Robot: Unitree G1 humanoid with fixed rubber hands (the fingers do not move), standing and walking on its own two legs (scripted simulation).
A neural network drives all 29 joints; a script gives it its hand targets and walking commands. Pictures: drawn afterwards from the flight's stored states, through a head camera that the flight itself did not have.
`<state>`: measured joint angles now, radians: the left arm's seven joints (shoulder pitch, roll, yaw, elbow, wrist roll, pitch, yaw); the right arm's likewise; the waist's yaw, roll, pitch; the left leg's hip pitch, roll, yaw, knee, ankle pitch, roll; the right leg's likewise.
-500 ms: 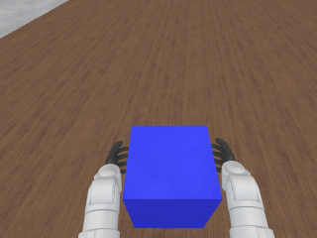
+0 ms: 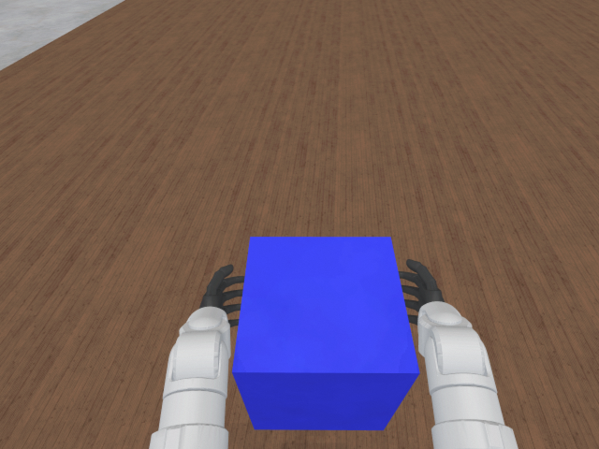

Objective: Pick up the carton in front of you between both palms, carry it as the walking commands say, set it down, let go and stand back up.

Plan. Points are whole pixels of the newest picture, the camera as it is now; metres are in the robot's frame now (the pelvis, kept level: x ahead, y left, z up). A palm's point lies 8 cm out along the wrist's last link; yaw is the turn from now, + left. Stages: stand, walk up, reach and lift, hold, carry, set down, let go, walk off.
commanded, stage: hold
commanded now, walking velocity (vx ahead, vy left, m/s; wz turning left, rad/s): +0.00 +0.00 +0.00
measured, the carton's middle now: (319, 337) +0.30 +0.00 -0.04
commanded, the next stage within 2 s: set down in 0.40 s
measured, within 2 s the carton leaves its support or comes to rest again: neither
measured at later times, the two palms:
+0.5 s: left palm (196, 318) +0.28 +0.17 +0.05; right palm (416, 305) +0.29 -0.13 +0.05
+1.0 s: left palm (221, 346) +0.33 +0.17 -0.12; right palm (387, 337) +0.34 -0.13 -0.12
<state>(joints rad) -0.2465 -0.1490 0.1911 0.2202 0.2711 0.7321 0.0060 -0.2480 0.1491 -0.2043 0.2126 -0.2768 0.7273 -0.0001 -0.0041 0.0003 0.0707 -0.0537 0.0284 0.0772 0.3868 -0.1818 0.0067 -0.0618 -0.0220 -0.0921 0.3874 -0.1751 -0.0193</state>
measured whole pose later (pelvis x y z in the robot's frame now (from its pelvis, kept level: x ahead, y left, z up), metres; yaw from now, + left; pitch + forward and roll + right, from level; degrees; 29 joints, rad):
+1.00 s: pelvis -0.02 +0.01 -0.05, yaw +2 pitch +18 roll +0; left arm -0.48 -0.14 0.39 0.53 0.29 0.16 -0.01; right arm -0.47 0.19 -0.40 0.51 -0.29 0.16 -0.02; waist 0.00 0.00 0.07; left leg -0.85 -0.01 0.00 0.83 -0.29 0.02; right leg -0.85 0.01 0.00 0.83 -0.28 -0.02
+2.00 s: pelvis -0.07 +0.01 -0.32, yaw +1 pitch +46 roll -1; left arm -1.07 0.09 0.36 0.77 0.14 0.23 0.05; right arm -1.02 0.03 -0.45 0.67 -0.15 0.22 -0.11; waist 0.01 -0.02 -0.08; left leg -2.14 -0.03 -0.01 1.86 -0.52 0.01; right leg -2.13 0.04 0.00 1.86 -0.53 0.02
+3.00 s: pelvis -0.08 +0.00 -0.42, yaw +1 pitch +38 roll -1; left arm -1.39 0.25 0.22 1.08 0.02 0.16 0.04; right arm -1.35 -0.19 -0.36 1.04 -0.01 0.14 -0.11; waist 0.01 -0.05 0.25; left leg -2.32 -0.02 0.00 2.20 -0.55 0.01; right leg -2.31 0.08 0.00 2.19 -0.55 0.03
